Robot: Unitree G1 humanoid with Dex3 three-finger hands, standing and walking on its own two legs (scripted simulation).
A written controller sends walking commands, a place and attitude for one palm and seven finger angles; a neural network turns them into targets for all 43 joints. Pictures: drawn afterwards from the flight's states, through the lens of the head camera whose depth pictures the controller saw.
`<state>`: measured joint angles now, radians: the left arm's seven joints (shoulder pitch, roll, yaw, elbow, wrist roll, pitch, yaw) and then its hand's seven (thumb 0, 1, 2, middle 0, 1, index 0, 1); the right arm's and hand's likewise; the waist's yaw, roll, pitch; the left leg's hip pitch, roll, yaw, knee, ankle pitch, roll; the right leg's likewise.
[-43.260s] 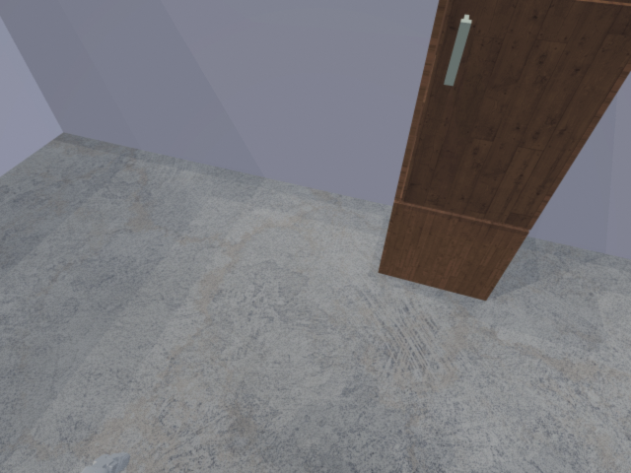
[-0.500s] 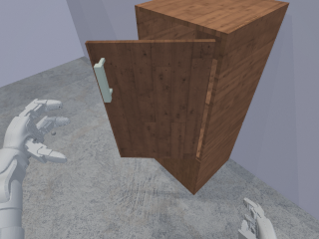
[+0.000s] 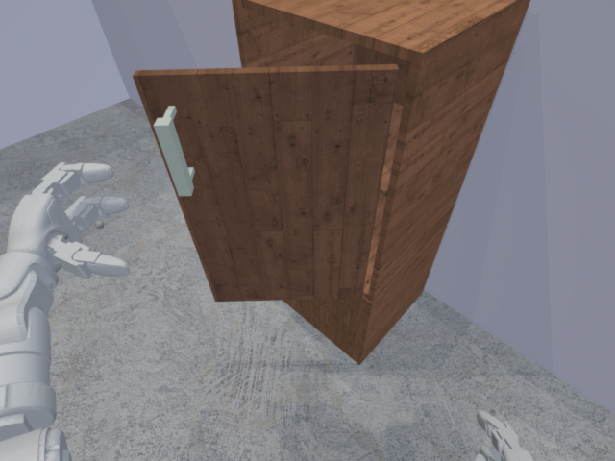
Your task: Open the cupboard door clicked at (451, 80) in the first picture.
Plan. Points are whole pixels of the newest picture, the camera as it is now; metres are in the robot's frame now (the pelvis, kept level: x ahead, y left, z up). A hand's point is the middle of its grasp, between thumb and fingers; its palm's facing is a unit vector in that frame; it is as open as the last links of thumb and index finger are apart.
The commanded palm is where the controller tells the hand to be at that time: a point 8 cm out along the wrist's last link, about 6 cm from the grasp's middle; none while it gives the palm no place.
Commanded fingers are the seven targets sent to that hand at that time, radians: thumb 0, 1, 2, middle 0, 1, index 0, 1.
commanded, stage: move the hooked fingers beside the handle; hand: left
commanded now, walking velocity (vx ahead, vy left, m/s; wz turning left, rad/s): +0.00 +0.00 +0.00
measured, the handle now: (178, 151) +0.53 +0.23 +0.14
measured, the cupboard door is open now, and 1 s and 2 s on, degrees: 44 44 44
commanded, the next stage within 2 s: slide the fingers in behind the handle in 1.88 s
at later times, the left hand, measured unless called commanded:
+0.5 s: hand (108, 198) +0.40 +0.29 +0.15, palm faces +0.10 -0.99 +0.00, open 14.0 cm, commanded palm +0.38 +0.34 +0.15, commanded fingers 0.00 -0.50 0.30 -0.30 -1.20 -0.30 -1.20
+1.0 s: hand (132, 170) +0.47 +0.28 +0.15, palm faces +0.07 -1.00 +0.00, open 14.0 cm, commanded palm +0.45 +0.33 +0.14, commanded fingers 0.00 -0.50 0.30 -0.30 -1.20 -0.30 -1.20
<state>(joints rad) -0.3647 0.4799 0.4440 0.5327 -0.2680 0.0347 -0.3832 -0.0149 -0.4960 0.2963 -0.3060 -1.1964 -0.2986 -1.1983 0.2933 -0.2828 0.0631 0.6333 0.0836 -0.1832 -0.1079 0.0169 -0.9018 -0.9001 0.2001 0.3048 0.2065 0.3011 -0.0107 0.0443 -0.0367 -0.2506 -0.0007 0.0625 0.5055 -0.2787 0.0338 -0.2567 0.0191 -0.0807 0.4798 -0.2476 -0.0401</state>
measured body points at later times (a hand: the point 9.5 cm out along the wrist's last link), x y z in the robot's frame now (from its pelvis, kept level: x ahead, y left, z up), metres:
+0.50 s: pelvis +0.00 +0.02 +0.00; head +0.03 +0.02 +0.45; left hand +0.39 +0.34 +0.15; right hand +0.11 -0.24 -0.10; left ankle -0.01 +0.10 -0.74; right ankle +0.00 -0.09 -0.74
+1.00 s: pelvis +0.01 +0.02 -0.01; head +0.06 +0.03 +0.44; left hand +0.46 +0.33 +0.15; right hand +0.04 -0.25 -0.12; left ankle -0.01 +0.10 -0.74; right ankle +0.00 -0.09 -0.74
